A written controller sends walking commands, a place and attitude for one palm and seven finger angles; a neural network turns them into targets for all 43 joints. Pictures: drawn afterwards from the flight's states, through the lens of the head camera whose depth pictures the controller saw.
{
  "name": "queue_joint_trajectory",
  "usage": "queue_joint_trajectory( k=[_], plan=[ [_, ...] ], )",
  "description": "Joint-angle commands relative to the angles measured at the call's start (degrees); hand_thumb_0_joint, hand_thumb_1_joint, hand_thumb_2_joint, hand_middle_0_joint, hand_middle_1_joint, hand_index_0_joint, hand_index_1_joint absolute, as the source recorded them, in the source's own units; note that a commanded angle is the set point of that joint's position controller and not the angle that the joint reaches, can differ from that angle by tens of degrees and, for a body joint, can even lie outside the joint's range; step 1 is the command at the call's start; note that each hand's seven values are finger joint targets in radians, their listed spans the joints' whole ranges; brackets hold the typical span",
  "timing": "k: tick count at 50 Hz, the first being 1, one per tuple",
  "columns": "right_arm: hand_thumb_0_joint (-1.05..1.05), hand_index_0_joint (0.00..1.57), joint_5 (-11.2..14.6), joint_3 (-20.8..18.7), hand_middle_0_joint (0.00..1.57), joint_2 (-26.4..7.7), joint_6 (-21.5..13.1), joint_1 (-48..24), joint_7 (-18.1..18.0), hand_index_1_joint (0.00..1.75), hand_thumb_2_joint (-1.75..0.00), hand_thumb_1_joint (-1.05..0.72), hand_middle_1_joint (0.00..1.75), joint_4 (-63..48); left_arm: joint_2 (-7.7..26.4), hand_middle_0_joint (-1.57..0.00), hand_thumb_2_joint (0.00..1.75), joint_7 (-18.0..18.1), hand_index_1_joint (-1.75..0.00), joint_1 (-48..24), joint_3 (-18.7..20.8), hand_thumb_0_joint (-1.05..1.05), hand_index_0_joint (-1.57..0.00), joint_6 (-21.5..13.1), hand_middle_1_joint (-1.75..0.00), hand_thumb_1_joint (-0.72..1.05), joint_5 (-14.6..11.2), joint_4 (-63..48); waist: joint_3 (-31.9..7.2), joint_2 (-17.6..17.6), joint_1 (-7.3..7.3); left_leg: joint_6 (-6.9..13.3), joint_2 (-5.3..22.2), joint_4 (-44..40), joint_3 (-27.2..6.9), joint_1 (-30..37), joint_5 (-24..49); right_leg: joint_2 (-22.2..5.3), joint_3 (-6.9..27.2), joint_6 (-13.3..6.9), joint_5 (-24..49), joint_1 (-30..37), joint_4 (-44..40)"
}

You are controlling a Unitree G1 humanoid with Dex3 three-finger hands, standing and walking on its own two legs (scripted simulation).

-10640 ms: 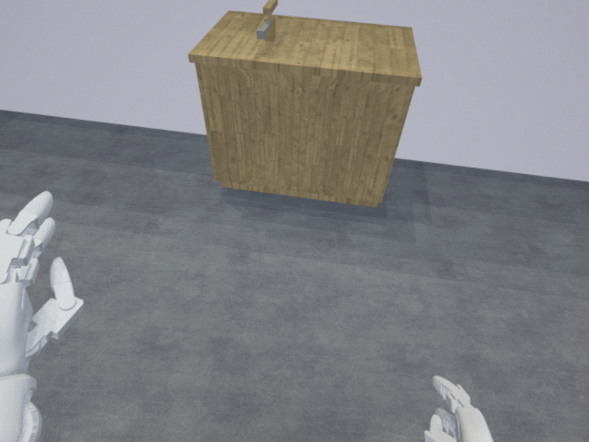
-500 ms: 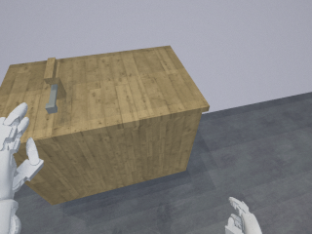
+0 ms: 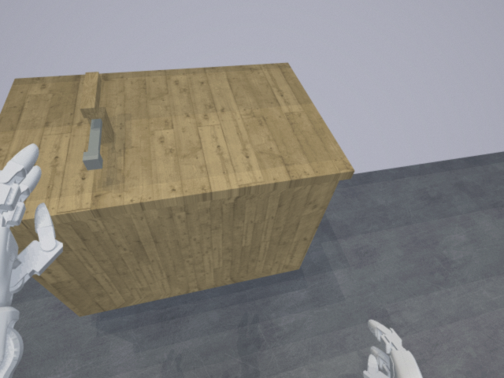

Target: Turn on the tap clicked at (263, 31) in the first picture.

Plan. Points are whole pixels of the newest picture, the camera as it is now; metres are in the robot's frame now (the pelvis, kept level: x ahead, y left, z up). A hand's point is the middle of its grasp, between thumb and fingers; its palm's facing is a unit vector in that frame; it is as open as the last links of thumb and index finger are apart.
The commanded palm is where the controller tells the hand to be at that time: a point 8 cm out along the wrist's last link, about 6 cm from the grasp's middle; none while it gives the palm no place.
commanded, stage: shuffle to correct the standing spot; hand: left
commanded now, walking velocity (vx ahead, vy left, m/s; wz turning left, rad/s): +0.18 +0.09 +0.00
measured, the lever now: (93, 160) +0.48 +0.37 +0.01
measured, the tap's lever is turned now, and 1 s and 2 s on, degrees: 0 0 0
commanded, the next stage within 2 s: come to a stop and stand still in 1.38 s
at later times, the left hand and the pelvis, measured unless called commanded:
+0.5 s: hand (49, 214) +0.25 +0.28 +0.16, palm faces +0.41 -0.85 -0.33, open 7.4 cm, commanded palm +0.20 +0.31 +0.17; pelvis +0.03 +0.03 -0.02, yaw +0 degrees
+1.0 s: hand (64, 194) +0.28 +0.27 +0.17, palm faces +0.39 -0.82 -0.43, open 7.4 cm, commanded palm +0.22 +0.31 +0.17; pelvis +0.05 +0.03 -0.03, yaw +0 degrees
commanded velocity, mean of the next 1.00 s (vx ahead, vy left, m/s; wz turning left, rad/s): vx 0.19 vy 0.07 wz -0.03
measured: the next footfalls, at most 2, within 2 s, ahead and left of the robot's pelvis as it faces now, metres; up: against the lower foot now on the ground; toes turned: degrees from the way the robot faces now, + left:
left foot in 0.78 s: +0.14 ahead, +0.16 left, +0.00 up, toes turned +0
left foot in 1.26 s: +0.18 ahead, +0.18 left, +0.00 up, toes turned +4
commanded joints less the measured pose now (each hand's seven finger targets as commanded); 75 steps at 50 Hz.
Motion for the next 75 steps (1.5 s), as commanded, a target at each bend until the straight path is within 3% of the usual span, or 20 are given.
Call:
queue_joint_trajectory(
  k=[1, 22, 26, 28, 30, 31, 32, 34, 37, 39, 41, 44, 47, 49, 55, 60, 63, 65, 73, 75],
  plan=[
    [0.0, 0.2, -0.1, -3.0, 0.2, -7.4, -3.8, -6.1, -0.1, 0.3, -0.9, -0.9, 0.3, -9.5, 7.2, -0.2, 0.9, 1.4, -0.3, -6.5, 4.2, 0.0, -0.2, -4.4, -0.3, 0.9, 0.0, -14.6, -11.5, 5.9, -0.12, -2.7, 6.2, -4.6, -6.6, -2.7, 10.8, -3.8, 5.7, -0.9, 7.6, 10.6, 0.9],
    [0.0, 0.2, 0.5, -3.5, 0.2, -7.6, 1.2, -6.1, 0.5, 0.3, -0.9, -0.9, 0.3, -10.7, 8.4, -0.2, 0.9, 1.6, -0.3, -6.3, 6.0, 0.0, -0.2, -2.8, -0.3, 0.9, -0.1, -16.6, -8.8, 8.0, -1.39, -4.8, 6.6, 3.4, -8.6, -5.1, 18.3, -2.9, 5.0, -4.0, 5.2, 5.3, 13.8],
    [0.0, 0.2, -0.1, -3.4, 0.2, -7.3, 0.9, -5.8, 1.0, 0.3, -0.9, -0.9, 0.3, -10.7, 8.8, -0.2, 0.9, 1.5, -0.3, -6.2, 6.3, 0.0, -0.2, -2.8, -0.3, 0.9, 0.0, -18.9, -8.0, 12.9, -2.01, -5.7, 10.3, 1.3, -13.1, 8.8, 39.0, 1.0, -1.3, -1.7, -8.2, -5.4, 13.8],
    [0.0, 0.2, 0.1, -3.3, 0.2, -7.2, 1.3, -6.8, 1.1, 0.3, -0.9, -0.9, 0.3, -11.1, 9.7, -0.2, 0.9, 1.7, -0.3, -4.5, 7.8, 0.0, -0.2, -2.5, -0.3, 0.9, 0.2, -17.3, -9.5, 9.2, -0.9, -6.4, 8.6, 8.2, -8.5, 1.9, 40.5, 0.5, -1.4, -3.1, -0.2, 5.3, 7.8],
    [0.0, 0.2, 0.9, -4.4, 0.2, -7.6, 1.5, -6.3, 1.0, 0.3, -0.9, -0.9, 0.3, -11.2, 9.5, -0.2, 0.9, 2.1, -0.3, -1.9, 8.1, 0.0, -0.2, -2.5, -0.3, 0.9, -0.2, -15.8, -13.4, -6.2, 0.66, -7.1, 1.9, 31.0, -2.0, -18.7, 26.2, -10.4, 14.5, -11.7, 14.3, 22.9, 5.2],
    [0.0, 0.2, 1.2, -5.2, 0.2, -8.0, 1.2, -7.1, 1.0, 0.3, -0.9, -0.9, 0.3, -11.5, 9.8, -0.2, 0.9, 2.2, -0.3, -1.8, 8.6, 0.0, -0.2, -3.3, -0.3, 0.9, -0.8, -16.3, -11.0, -13.0, 0.84, -5.4, -0.7, 42.8, -2.0, -27.9, -4.9, -21.2, 29.0, -17.7, 16.9, 22.1, 0.1],
    [0.0, 0.2, 1.0, -4.7, 0.2, -7.8, 1.5, -7.0, 1.0, 0.3, -0.9, -0.9, 0.3, -10.2, 9.9, -0.2, 0.9, 2.7, -0.3, -2.1, 9.1, 0.0, -0.2, -4.0, -0.3, 0.9, -1.0, -16.0, -6.4, -7.3, 0.44, -3.1, 4.7, 44.9, -10.0, -31.2, -18.6, -25.8, 32.8, -17.5, 9.6, 15.3, -2.8],
    [0.0, 0.2, 0.4, -3.0, 0.2, -5.7, 3.2, -7.3, 1.5, 0.3, -0.9, -0.9, 0.3, -9.3, 7.8, -0.2, 0.9, 2.5, -0.3, -4.3, 6.5, 0.0, -0.2, -3.6, -0.3, 0.9, -0.1, -18.0, -3.4, -0.7, -1.17, -1.9, 9.7, 31.4, -10.0, -22.4, -17.2, -21.4, 22.6, -12.6, -2.0, 2.7, -1.6],
    [0.0, 0.2, 0.3, -2.9, 0.2, -5.7, 2.3, -6.5, -0.2, 0.3, -0.9, -0.9, 0.3, -7.7, 7.9, -0.2, 0.9, 2.6, -0.3, -8.1, 5.2, 0.0, -0.2, -2.8, -0.3, 0.9, 0.4, -18.6, -4.4, 7.4, -3.17, -3.8, 1.6, 9.0, 3.7, 4.1, -2.0, -6.5, 4.7, -5.4, -21.5, -14.0, 5.0],
    [0.0, 0.2, 0.6, -4.1, 0.2, -8.6, 0.9, -6.2, -1.5, 0.3, -0.9, -0.9, 0.3, -9.3, 8.1, -0.2, 0.9, 2.9, -0.3, -8.5, 6.1, 0.0, -0.2, -3.2, -0.3, 0.9, 0.4, -20.2, -4.5, 21.2, -2.66, 3.1, 14.5, -6.4, -21.4, 4.5, -11.2, 2.3, -0.2, 0.1, -23.5, -18.1, 26.9],
    [0.0, 0.2, 0.5, -4.1, 0.2, -6.9, -0.2, -7.3, -1.2, 0.3, -0.9, -0.9, 0.3, -9.3, 10.6, -0.2, 0.9, 2.7, -0.3, -7.9, 9.0, 0.0, -0.2, -3.5, -0.3, 0.9, 0.4, -16.9, -5.2, 16.2, -2.7, 9.5, 19.4, -11.1, -31.6, -1.2, -10.9, 1.5, 4.4, 0.1, -23.8, -17.0, 39.4],
    [0.0, 0.2, 0.2, -3.7, 0.2, -6.4, -1.2, -7.7, -0.3, 0.3, -0.9, -0.9, 0.3, -8.8, 10.5, -0.2, 0.9, 2.0, -0.3, -6.2, 8.9, 0.0, -0.2, -4.3, -0.3, 0.9, 1.0, -20.4, -6.4, 15.3, -1.79, 9.5, 17.4, -6.7, -22.3, -3.6, -3.8, -1.5, 5.2, 0.0, -20.4, -12.7, 30.5],
    [0.0, 0.2, 0.5, -3.1, 0.2, -6.4, -1.1, -7.8, 0.5, 0.3, -0.9, -0.9, 0.3, -9.0, 9.8, -0.2, 0.9, 2.2, -0.3, 0.0, 9.1, 0.0, -0.2, -3.4, -0.3, 0.9, 1.3, -16.6, -8.5, 8.8, 0.44, 3.2, 10.9, 3.5, -8.6, -20.2, -11.8, -0.8, 4.2, -0.9, -13.9, 12.2, 5.0],
    [0.0, 0.2, 0.4, -3.3, 0.2, -5.8, 0.2, -7.7, 0.3, 0.3, -0.9, -0.9, 0.3, -9.9, 11.9, -0.2, 0.9, 2.2, -0.3, -0.3, 10.1, 0.0, -0.2, -2.3, -0.3, 0.9, 0.8, -14.4, -4.1, -12.7, -0.12, -2.7, 0.9, 35.9, 1.2, -33.2, -14.0, -21.2, 39.5, -10.4, -26.6, 10.8, -13.8],
    [0.0, 0.2, 0.1, -2.6, 0.2, -5.5, 0.1, -5.9, -0.4, 0.3, -0.9, -0.9, 0.3, -6.7, 9.0, -0.2, 0.9, 2.6, -0.3, -2.4, 8.5, 0.0, -0.2, -3.2, -0.3, 0.9, 1.1, -10.3, -5.0, -2.3, -1.13, -3.9, 6.7, 28.9, -1.0, -25.9, -2.4, -14.8, 16.5, -9.3, 7.2, 7.3, -4.9],
    [0.0, 0.2, -0.5, -3.4, 0.2, -5.4, -1.9, -7.2, -1.0, 0.3, -0.9, -0.9, 0.3, -7.8, 7.6, -0.2, 0.9, 3.0, -0.3, -6.0, 5.5, 0.0, -0.2, -2.8, -0.3, 0.9, 1.2, -14.4, -9.1, -3.3, -0.12, -1.8, 2.0, 2.8, 6.3, -0.5, 4.0, -9.0, 10.2, -5.0, 1.4, 1.9, 1.7],
    [0.0, 0.2, 0.7, -5.1, 0.2, -8.5, -1.9, -6.8, -1.2, 0.3, -0.9, -0.9, 0.3, -9.2, 8.4, -0.2, 0.9, 2.9, -0.3, -8.7, 5.8, 0.0, -0.2, -3.6, -0.3, 0.9, 0.8, -20.1, -12.2, 15.4, -1.98, 6.7, 18.1, -3.6, -17.8, 17.9, 9.9, 0.2, 3.8, 0.8, -12.1, -17.9, 27.7],
    [0.0, 0.2, -0.3, -4.3, 0.2, -6.5, -1.8, -7.2, -1.2, 0.3, -0.9, -0.9, 0.3, -8.2, 10.7, -0.2, 0.9, 3.1, -0.3, -8.2, 7.3, 0.0, -0.2, -3.2, -0.3, 0.9, 0.9, -19.7, -9.8, 17.0, -2.45, 12.4, 22.4, -9.3, -27.6, 12.1, 7.8, -0.5, 5.7, 0.1, -21.8, -23.1, 42.5],
    [0.0, 0.2, 0.9, -3.0, 0.2, -6.5, -0.9, -7.8, -0.7, 0.3, -0.9, -0.9, 0.3, -8.3, 9.8, -0.2, 0.9, 3.2, -0.3, 2.8, 10.3, 0.0, -0.2, -2.1, -0.3, 0.9, 0.7, -13.9, -8.6, 9.6, -1.07, 1.9, 12.2, 2.2, -1.4, -12.4, -2.3, 0.7, -1.7, 0.3, -6.0, 7.2, 4.6],
    [0.0, 0.2, 0.3, -3.2, 0.2, -5.6, 0.0, -6.7, -0.8, 0.3, -0.9, -0.9, 0.3, -8.1, 11.5, -0.2, 0.9, 3.3, -0.3, -0.6, 10.9, 0.0, -0.2, -1.9, -0.3, 0.9, 0.8, -11.3, -8.2, -9.3, -1.56, -1.7, 3.1, 24.3, 4.0, -24.4, -14.0, -12.4, 24.6, -7.0, -13.1, 12.1, -6.7]
  ],
)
